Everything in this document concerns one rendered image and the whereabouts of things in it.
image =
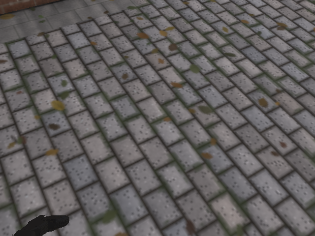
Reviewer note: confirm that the left robot hand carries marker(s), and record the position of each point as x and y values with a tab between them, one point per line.
42	224

